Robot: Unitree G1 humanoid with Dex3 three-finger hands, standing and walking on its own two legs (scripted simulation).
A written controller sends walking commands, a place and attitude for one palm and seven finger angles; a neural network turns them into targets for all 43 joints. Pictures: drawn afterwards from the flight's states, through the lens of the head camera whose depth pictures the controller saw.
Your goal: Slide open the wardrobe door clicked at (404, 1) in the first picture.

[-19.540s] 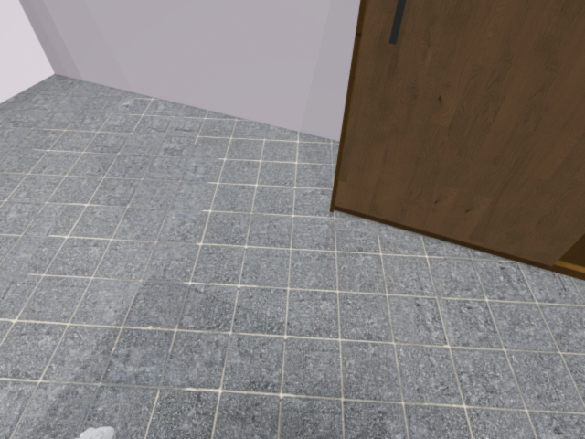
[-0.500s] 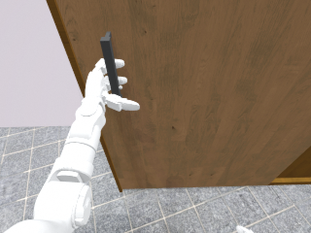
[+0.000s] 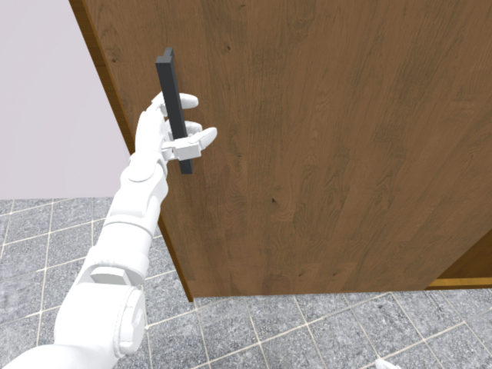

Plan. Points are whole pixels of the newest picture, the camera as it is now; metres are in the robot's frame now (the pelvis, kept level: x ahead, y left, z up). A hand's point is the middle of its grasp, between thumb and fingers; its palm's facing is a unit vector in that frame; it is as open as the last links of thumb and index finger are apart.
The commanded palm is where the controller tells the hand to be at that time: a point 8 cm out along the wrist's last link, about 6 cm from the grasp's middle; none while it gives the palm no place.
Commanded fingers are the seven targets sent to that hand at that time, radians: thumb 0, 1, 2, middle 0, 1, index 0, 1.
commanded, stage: grip the handle and tug to test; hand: left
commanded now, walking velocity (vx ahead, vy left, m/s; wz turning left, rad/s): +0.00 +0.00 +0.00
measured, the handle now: (179, 117) +0.49 +0.13 +0.17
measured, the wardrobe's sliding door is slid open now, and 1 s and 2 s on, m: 0.00 0.00 0.02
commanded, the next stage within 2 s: tug the door sideways, standing still in 0.92 s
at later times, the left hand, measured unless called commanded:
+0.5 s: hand (190, 136) +0.44 +0.10 +0.17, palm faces +0.04 -1.00 +0.00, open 5.3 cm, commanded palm +0.41 +0.15 +0.17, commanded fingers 0.00 0.90 0.90 -0.45 -1.40 -0.45 -1.40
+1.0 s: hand (190, 137) +0.44 +0.10 +0.17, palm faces +0.03 -1.00 +0.02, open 5.4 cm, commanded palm +0.38 +0.15 +0.17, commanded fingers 0.00 0.90 0.90 -0.45 -1.40 -0.45 -1.40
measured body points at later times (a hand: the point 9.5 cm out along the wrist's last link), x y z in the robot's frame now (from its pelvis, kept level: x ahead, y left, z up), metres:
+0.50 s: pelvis +0.01 +0.00 +0.00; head +0.02 -0.01 +0.45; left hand +0.43 +0.16 +0.17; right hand +0.12 -0.25 -0.12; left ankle +0.00 +0.11 -0.74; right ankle -0.03 -0.11 -0.74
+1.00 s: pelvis +0.03 +0.00 +0.00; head +0.03 -0.02 +0.45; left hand +0.43 +0.16 +0.17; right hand +0.15 -0.25 -0.10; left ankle +0.00 +0.11 -0.74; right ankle -0.03 -0.11 -0.74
